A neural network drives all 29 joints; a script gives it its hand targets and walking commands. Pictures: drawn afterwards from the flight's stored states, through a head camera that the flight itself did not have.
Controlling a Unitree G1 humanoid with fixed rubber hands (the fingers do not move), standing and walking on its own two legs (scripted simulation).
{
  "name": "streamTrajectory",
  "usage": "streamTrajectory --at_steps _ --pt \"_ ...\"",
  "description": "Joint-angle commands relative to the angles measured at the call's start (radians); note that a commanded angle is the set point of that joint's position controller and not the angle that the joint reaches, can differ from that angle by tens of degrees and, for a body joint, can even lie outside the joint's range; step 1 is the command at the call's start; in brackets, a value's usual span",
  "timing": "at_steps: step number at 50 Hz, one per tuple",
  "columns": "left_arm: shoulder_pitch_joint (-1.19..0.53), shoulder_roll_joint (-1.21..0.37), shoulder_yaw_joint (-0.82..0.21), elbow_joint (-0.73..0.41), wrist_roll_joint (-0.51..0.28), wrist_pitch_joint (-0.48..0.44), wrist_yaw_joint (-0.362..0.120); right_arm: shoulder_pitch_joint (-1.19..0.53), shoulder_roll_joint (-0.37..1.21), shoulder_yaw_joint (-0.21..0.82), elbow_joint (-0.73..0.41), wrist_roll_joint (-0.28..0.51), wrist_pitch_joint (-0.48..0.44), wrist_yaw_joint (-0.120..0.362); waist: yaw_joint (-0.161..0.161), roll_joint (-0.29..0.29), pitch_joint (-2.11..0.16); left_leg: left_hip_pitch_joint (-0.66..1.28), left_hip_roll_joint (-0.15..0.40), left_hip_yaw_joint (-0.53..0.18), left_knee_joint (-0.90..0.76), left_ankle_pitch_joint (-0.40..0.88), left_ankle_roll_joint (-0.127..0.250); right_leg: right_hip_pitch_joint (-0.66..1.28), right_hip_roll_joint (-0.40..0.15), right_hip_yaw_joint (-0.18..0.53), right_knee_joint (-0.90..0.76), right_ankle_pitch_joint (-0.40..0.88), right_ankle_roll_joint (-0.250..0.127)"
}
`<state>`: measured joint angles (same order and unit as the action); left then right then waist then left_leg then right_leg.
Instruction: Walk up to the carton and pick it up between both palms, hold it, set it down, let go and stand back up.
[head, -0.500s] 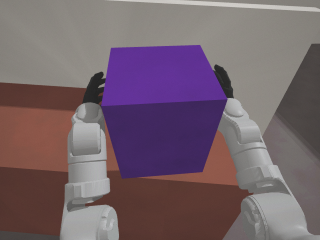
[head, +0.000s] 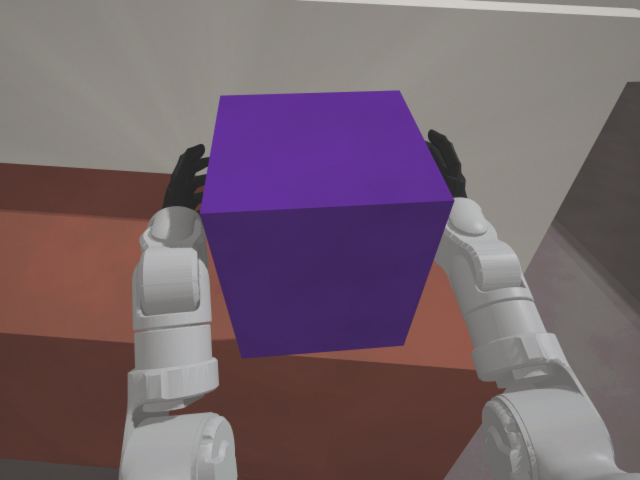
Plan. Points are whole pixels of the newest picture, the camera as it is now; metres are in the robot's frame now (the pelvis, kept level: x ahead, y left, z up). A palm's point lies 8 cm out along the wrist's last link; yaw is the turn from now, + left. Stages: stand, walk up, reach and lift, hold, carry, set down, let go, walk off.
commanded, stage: hold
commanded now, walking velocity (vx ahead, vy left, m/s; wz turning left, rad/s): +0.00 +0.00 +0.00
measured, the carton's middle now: (318, 228) +0.37 +0.01 +0.17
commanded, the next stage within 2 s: none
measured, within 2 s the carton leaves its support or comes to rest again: neither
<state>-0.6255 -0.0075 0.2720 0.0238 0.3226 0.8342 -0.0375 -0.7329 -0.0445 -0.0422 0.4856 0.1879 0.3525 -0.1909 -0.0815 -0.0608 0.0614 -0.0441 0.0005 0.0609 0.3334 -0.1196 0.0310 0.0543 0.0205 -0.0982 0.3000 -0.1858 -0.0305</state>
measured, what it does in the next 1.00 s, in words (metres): stands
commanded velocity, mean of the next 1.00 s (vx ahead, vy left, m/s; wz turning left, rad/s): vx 0.00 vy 0.00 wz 0.00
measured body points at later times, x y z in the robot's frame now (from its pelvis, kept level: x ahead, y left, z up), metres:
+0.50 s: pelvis +0.00 +0.00 +0.00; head -0.05 +0.03 +0.45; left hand +0.37 +0.16 +0.21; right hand +0.38 -0.14 +0.22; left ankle +0.05 +0.10 -0.75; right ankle +0.00 -0.09 -0.75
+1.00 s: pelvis +0.00 +0.00 +0.00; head -0.05 +0.03 +0.45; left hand +0.37 +0.16 +0.21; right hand +0.37 -0.14 +0.22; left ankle +0.05 +0.10 -0.75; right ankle +0.00 -0.09 -0.75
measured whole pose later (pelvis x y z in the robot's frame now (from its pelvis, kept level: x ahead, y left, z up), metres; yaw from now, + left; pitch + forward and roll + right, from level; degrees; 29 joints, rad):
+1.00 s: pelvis +0.00 +0.00 +0.00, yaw -1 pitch -11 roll -1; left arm -0.61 -0.02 0.27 0.00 0.34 0.84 -0.04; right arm -0.73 -0.05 -0.03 0.47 0.20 0.36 -0.19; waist -0.08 -0.07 0.07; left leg -0.03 0.01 0.07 0.33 -0.12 0.03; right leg 0.07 0.02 -0.09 0.29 -0.18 -0.03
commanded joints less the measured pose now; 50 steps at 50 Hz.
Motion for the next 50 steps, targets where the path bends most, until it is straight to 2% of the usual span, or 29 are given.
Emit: streamTrajectory --at_steps 1,2,3,6,7,8,9,10,13,15,16,17,19,22,24,26,27,28,30,33,34,36,39,42,43,44,46,49,50 --pt "-0.685 -0.488 -0.495 -0.163 -0.177 -0.077 -0.122 -0.76 0.563 0.38 -0.321 0.101 -0.057 0.065 -0.024 0.106 -0.514 0.243 -0.007 -0.034 0.007 0.219 -0.03 -0.047 0.007 0.025 -0.043 0.224 0.078" --pt "-0.699 -0.499 -0.49 -0.17 -0.174 -0.077 -0.12 -0.77 0.561 0.38 -0.314 0.098 -0.053 0.069 -0.018 0.108 -0.489 0.236 -0.005 -0.031 0.0 0.193 -0.029 -0.051 0.009 0.021 -0.048 0.198 0.077" --pt "-0.674 -0.477 -0.458 -0.1 -0.147 -0.065 -0.123 -0.731 0.533 0.342 -0.227 0.066 -0.039 0.074 -0.028 0.103 -0.391 0.221 0.0 -0.029 -0.026 0.126 -0.025 -0.09 0.005 0.017 -0.065 0.119 0.073" --pt "-0.672 -0.473 -0.435 -0.099 -0.142 -0.061 -0.132 -0.759 0.541 0.333 -0.268 0.058 -0.047 0.08 -0.01 0.091 -0.402 0.193 0.0 -0.02 -0.04 0.093 -0.014 -0.068 0.001 0.025 -0.068 0.094 0.076" --pt "-0.671 -0.479 -0.445 -0.113 -0.146 -0.06 -0.13 -0.75 0.538 0.336 -0.26 0.062 -0.048 0.079 -0.006 0.095 -0.417 0.193 0.0 -0.019 -0.033 0.119 -0.02 -0.064 0.005 0.02 -0.065 0.122 0.074" --pt "-0.66 -0.482 -0.452 -0.131 -0.149 -0.061 -0.13 -0.723 0.535 0.338 -0.265 0.063 -0.049 0.078 -0.026 0.096 -0.439 0.215 0.0 -0.023 -0.023 0.167 -0.024 -0.04 0.008 0.017 -0.055 0.172 0.074" --pt "-0.667 -0.504 -0.484 -0.211 -0.182 -0.068 -0.127 -0.747 0.563 0.385 -0.343 0.095 -0.058 0.074 -0.012 0.102 -0.526 0.237 -0.005 -0.029 0.005 0.255 -0.026 0.001 0.016 0.019 -0.031 0.256 0.073" --pt "-0.665 -0.493 -0.486 -0.176 -0.169 -0.066 -0.125 -0.743 0.552 0.39 -0.337 0.103 -0.053 0.068 -0.02 0.105 -0.505 0.237 -0.009 -0.027 0.01 0.272 -0.034 0.008 0.015 0.021 -0.037 0.274 0.079" --pt "-0.652 -0.469 -0.452 -0.128 -0.142 -0.056 -0.13 -0.723 0.555 0.371 -0.28 0.089 -0.036 0.065 -0.008 0.089 -0.404 0.221 -0.009 -0.019 -0.011 0.202 -0.024 -0.048 0.004 0.026 -0.056 0.202 0.081" --pt "-0.658 -0.484 -0.451 -0.139 -0.132 -0.053 -0.134 -0.712 0.544 0.367 -0.263 0.093 -0.035 0.071 0.0 0.109 -0.384 0.206 -0.011 -0.017 -0.03 0.156 -0.026 -0.056 0.004 0.023 -0.061 0.157 0.078" --pt "-0.661 -0.482 -0.438 -0.107 -0.131 -0.048 -0.135 -0.75 0.529 0.347 -0.272 0.075 -0.04 0.076 -0.011 0.107 -0.366 0.204 -0.003 -0.018 -0.033 0.119 -0.024 -0.074 0.005 0.017 -0.068 0.108 0.074" --pt "-0.652 -0.487 -0.458 -0.154 -0.154 -0.052 -0.134 -0.746 0.553 0.376 -0.3 0.09 -0.047 0.078 -0.001 0.104 -0.436 0.212 -0.004 -0.02 -0.027 0.156 -0.023 -0.046 0.008 0.016 -0.058 0.144 0.07" --pt "-0.68 -0.486 -0.441 -0.112 -0.146 -0.056 -0.132 -0.788 0.547 0.355 -0.287 0.076 -0.051 0.079 0.007 0.077 -0.419 0.191 -0.002 -0.019 -0.031 0.11 -0.015 -0.063 0.006 0.02 -0.062 0.109 0.076" --pt "-0.706 -0.5 -0.468 -0.136 -0.164 -0.07 -0.121 -0.772 0.549 0.34 -0.279 0.066 -0.057 0.085 0.0 0.115 -0.445 0.209 0.003 -0.025 -0.026 0.133 -0.027 -0.073 0.01 0.019 -0.053 0.116 0.068" --pt "-0.682 -0.499 -0.477 -0.147 -0.168 -0.068 -0.121 -0.772 0.56 0.359 -0.318 0.074 -0.062 0.082 -0.007 0.094 -0.491 0.236 0.004 -0.027 -0.015 0.164 -0.023 -0.056 0.01 0.014 -0.05 0.153 0.066" --pt "-0.657 -0.494 -0.446 -0.079 -0.155 -0.059 -0.128 -0.775 0.545 0.351 -0.291 0.053 -0.051 0.079 0.008 0.06 -0.415 0.219 0.0 -0.02 -0.028 0.128 -0.015 -0.076 0.012 0.012 -0.067 0.115 0.078" --pt "-0.662 -0.476 -0.432 -0.076 -0.137 -0.059 -0.132 -0.754 0.539 0.343 -0.252 0.053 -0.045 0.078 0.004 0.076 -0.39 0.192 0.0 -0.017 -0.034 0.105 -0.014 -0.073 0.009 0.023 -0.071 0.101 0.077" --pt "-0.68 -0.475 -0.43 -0.083 -0.152 -0.06 -0.136 -0.78 0.556 0.346 -0.274 0.055 -0.049 0.078 0.001 0.055 -0.415 0.184 -0.003 -0.018 -0.039 0.082 -0.005 -0.069 0.002 0.029 -0.068 0.089 0.078" --pt "-0.713 -0.495 -0.467 -0.137 -0.164 -0.066 -0.132 -0.786 0.552 0.346 -0.274 0.065 -0.06 0.083 -0.011 0.105 -0.475 0.23 -0.005 -0.021 -0.02 0.147 -0.017 -0.056 0.005 0.029 -0.055 0.148 0.073" --pt "-0.678 -0.498 -0.439 -0.06 -0.138 -0.059 -0.13 -0.789 0.528 0.32 -0.254 0.043 -0.062 0.086 -0.008 0.1 -0.424 0.223 0.004 -0.021 -0.027 0.117 -0.021 -0.084 0.017 0.008 -0.063 0.088 0.07" --pt "-0.686 -0.496 -0.439 -0.085 -0.147 -0.063 -0.131 -0.782 0.542 0.322 -0.254 0.043 -0.062 0.087 -0.009 0.078 -0.413 0.212 0.002 -0.022 -0.027 0.131 -0.021 -0.076 0.014 0.008 -0.06 0.109 0.074" --pt "-0.693 -0.503 -0.464 -0.124 -0.167 -0.068 -0.132 -0.755 0.548 0.335 -0.258 0.063 -0.061 0.085 -0.02 0.088 -0.461 0.236 0.001 -0.029 -0.017 0.176 -0.026 -0.061 0.014 0.009 -0.055 0.163 0.073" --pt "-0.693 -0.496 -0.447 -0.105 -0.151 -0.062 -0.136 -0.74 0.532 0.319 -0.233 0.051 -0.053 0.08 -0.035 0.102 -0.431 0.23 -0.003 -0.026 -0.018 0.156 -0.033 -0.069 0.013 0.015 -0.066 0.142 0.072" --pt "-0.663 -0.506 -0.454 -0.116 -0.155 -0.066 -0.131 -0.782 0.544 0.363 -0.322 0.085 -0.067 0.073 -0.006 0.091 -0.494 0.221 -0.004 -0.028 -0.004 0.218 -0.029 -0.016 0.013 0.022 -0.048 0.232 0.08" --pt "-0.656 -0.503 -0.464 -0.135 -0.15 -0.066 -0.129 -0.747 0.538 0.362 -0.3 0.087 -0.062 0.071 -0.021 0.11 -0.46 0.237 -0.005 -0.025 0.0 0.247 -0.037 -0.034 0.011 0.024 -0.044 0.244 0.077" --pt "-0.662 -0.514 -0.49 -0.184 -0.16 -0.062 -0.126 -0.758 0.556 0.381 -0.343 0.1 -0.066 0.069 -0.012 0.112 -0.506 0.267 -0.009 -0.029 0.009 0.279 -0.038 -0.026 0.016 0.024 -0.043 0.267 0.078" --pt "-0.664 -0.488 -0.473 -0.176 -0.148 -0.059 -0.124 -0.748 0.544 0.384 -0.307 0.101 -0.054 0.069 -0.009 0.121 -0.465 0.261 -0.005 -0.025 0.007 0.257 -0.038 -0.043 0.013 0.02 -0.045 0.222 0.072" --pt "-0.7 -0.478 -0.434 -0.108 -0.134 -0.054 -0.128 -0.781 0.53 0.331 -0.249 0.058 -0.047 0.086 0.005 0.115 -0.375 0.193 0.002 -0.014 -0.049 0.055 -0.023 -0.096 0.006 0.012 -0.078 0.034 0.069" --pt "-0.703 -0.484 -0.439 -0.105 -0.129 -0.055 -0.124 -0.785 0.542 0.328 -0.243 0.059 -0.055 0.095 0.012 0.115 -0.378 0.17 0.004 -0.012 -0.055 0.052 -0.018 -0.083 0.003 0.012 -0.068 0.04 0.064"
